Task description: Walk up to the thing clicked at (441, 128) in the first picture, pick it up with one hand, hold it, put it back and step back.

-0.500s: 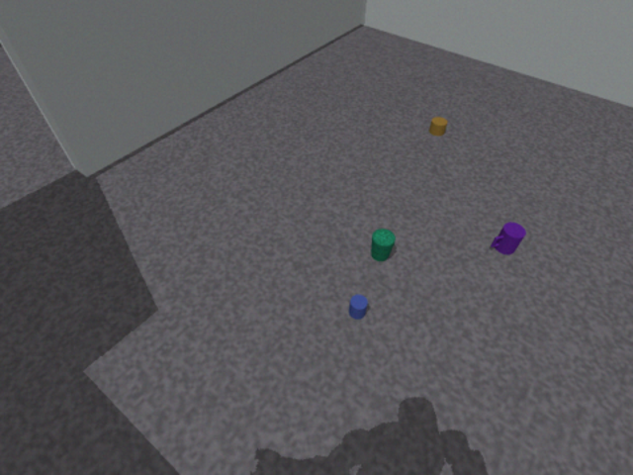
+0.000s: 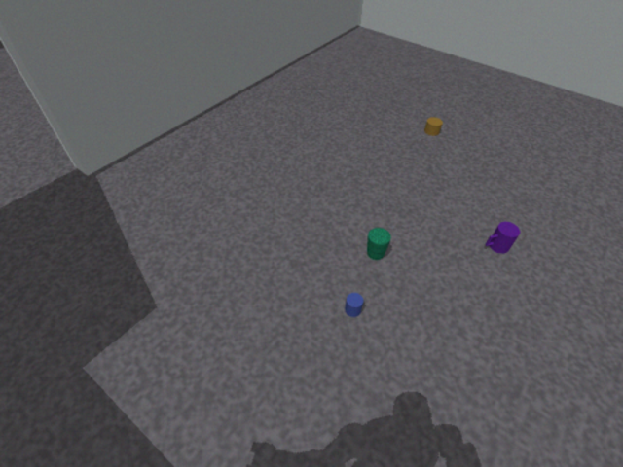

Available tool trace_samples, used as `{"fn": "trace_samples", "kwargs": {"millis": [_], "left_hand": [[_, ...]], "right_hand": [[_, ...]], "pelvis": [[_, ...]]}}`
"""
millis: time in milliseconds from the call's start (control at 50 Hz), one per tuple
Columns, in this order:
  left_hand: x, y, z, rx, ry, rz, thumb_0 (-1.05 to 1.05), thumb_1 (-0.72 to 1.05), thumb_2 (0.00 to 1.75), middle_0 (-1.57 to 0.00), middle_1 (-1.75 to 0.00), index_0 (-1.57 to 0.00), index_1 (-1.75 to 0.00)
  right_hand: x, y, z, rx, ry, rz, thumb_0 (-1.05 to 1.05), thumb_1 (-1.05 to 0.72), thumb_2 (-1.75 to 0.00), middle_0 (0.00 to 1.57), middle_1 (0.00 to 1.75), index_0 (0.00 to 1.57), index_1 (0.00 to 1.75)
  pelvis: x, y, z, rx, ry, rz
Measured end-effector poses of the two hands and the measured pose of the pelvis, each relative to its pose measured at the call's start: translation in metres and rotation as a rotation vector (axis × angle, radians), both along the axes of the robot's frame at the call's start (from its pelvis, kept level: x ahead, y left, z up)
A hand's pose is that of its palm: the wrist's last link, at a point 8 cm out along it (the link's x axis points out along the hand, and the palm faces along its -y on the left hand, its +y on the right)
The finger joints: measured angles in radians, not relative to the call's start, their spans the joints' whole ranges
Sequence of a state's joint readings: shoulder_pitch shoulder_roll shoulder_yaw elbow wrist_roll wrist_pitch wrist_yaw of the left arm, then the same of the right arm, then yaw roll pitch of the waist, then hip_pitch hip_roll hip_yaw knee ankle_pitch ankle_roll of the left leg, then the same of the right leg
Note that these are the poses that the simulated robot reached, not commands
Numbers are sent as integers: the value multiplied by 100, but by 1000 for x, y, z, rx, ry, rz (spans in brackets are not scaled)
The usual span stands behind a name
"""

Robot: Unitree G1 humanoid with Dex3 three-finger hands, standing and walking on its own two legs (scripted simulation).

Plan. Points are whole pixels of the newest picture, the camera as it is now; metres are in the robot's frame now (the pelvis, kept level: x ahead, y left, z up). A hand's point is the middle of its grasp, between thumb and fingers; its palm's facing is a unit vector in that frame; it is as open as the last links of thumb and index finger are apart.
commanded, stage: stand
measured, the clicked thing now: (433, 126) +1.93 -0.69 -0.75
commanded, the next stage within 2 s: walk up in 0.62 s
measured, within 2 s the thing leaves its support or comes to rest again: neither
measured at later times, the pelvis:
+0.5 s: pelvis +0.00 +0.00 +0.00, yaw +0 degrees
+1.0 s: pelvis -0.02 +0.07 -0.01, yaw -23 degrees
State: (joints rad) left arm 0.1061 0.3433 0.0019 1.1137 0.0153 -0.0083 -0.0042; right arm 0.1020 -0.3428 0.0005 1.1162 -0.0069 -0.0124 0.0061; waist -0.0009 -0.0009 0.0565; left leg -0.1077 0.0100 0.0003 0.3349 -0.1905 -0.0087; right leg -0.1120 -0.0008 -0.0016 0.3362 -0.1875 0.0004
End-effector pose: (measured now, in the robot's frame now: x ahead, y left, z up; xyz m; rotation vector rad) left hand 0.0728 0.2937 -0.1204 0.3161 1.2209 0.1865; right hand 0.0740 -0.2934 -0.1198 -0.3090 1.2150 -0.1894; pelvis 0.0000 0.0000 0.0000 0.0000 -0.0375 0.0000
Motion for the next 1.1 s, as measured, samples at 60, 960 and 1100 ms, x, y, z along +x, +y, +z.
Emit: {"fn": "trace_samples", "kwargs": {"millis": [60, 960, 1100], "left_hand": [[0, 0, 0, -1, 0, 0, 1, 91, 90, -20, -30, -21, -30], [71, 53, -12, 39, 12, -379, 1, 91, 90, -20, -30, -21, -30], [129, 44, 3, 18, -26, -526, 1, 91, 90, -20, -30, -21, -30]], "right_hand": [[-1, 0, 0, 0, 2, 0, 1, -90, -90, 21, 30, 20, 30], [-82, 19, 36, -149, -148, -312, 1, -91, -90, 21, 30, 20, 30], [-164, 51, 43, -151, -90, -471, 1, -90, -90, 21, 30, 20, 30]], "pelvis": [[0, 0, 0, 0, 1, 0], [-20, 70, -12, -18, 18, -366], [-14, 80, -4, -29, 30, -473]]}}
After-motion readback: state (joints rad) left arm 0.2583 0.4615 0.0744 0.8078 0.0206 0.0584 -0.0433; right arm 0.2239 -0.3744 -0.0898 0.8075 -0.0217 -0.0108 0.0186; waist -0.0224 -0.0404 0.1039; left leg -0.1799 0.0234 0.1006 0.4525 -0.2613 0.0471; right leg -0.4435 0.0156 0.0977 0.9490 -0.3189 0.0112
